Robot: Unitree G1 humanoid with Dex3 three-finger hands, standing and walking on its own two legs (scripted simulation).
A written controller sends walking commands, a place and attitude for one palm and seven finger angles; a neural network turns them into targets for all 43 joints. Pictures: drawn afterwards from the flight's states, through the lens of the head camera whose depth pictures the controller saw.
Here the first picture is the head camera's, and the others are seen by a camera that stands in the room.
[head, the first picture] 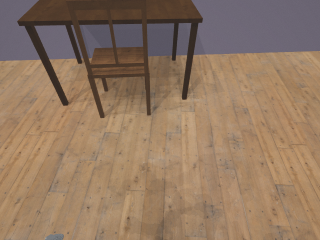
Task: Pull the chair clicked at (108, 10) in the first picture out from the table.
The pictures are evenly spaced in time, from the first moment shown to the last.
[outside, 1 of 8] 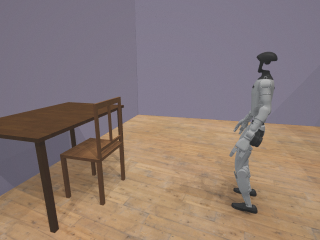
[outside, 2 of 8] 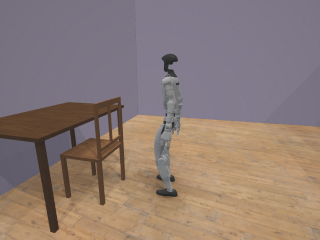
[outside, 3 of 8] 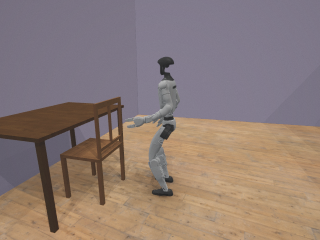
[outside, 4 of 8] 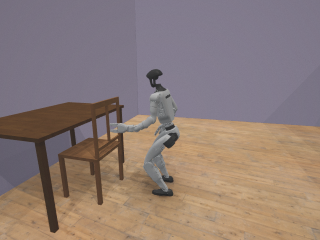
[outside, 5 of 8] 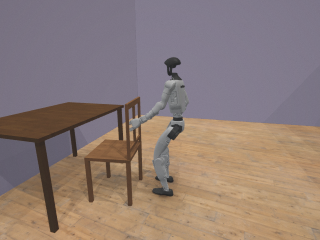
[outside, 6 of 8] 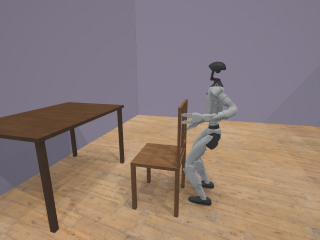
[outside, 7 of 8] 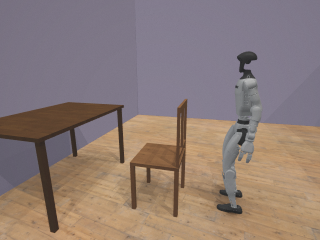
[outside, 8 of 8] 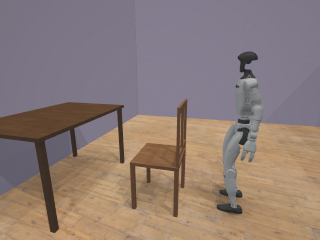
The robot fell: no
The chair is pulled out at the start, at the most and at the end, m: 0.00 0.66 0.65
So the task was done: yes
